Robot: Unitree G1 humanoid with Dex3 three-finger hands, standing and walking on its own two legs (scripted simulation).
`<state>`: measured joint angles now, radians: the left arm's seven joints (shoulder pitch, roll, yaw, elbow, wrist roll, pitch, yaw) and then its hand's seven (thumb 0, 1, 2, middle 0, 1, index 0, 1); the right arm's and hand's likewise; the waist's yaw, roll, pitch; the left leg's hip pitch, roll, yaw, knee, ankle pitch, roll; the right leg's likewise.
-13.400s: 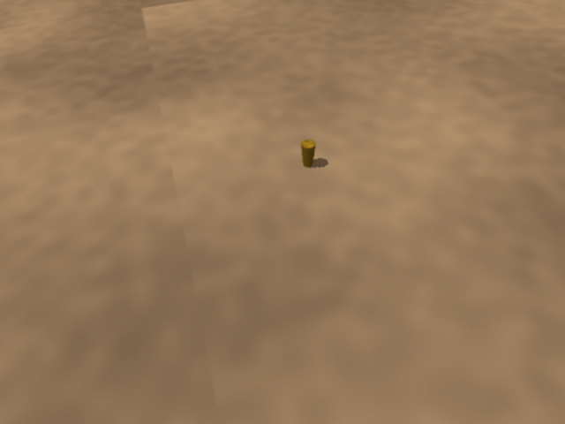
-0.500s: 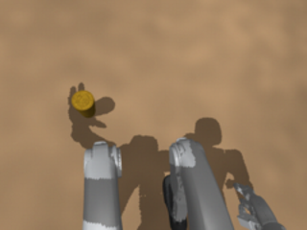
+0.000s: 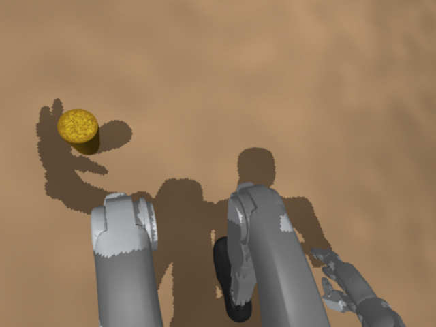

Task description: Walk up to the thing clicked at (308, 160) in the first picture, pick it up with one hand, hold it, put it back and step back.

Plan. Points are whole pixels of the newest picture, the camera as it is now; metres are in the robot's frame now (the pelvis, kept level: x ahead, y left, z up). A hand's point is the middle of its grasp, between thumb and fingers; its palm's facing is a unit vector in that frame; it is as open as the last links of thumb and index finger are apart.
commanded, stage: approach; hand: left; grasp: from the side
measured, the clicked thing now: (83, 136) +0.48 +0.25 -0.27
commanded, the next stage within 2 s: close in in 0.14 s
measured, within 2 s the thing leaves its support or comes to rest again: neither
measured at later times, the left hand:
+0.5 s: hand (54, 142) +0.44 +0.29 -0.20, palm faces +0.18 -0.98 +0.04, open 17.6 cm
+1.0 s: hand (78, 142) +0.45 +0.25 -0.23, palm faces +0.18 -0.98 +0.02, open 17.0 cm
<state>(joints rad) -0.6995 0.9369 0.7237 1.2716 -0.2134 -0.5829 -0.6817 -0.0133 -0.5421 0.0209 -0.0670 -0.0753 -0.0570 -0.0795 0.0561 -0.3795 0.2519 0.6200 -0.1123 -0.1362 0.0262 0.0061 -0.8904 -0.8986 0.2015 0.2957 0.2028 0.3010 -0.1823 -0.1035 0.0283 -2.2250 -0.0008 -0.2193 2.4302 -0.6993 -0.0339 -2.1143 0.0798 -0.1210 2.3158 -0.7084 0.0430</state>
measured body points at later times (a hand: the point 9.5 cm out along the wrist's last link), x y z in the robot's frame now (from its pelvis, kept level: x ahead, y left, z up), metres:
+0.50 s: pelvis -0.01 +0.01 -0.05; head +0.23 +0.16 +0.29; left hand +0.43 +0.34 -0.20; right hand +0.13 -0.25 -0.09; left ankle +0.08 +0.13 -0.30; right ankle +0.11 -0.12 -0.30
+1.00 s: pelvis -0.02 +0.02 -0.05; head +0.23 +0.19 +0.28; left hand +0.44 +0.30 -0.22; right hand +0.11 -0.24 -0.08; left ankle +0.08 +0.13 -0.30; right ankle +0.10 -0.12 -0.30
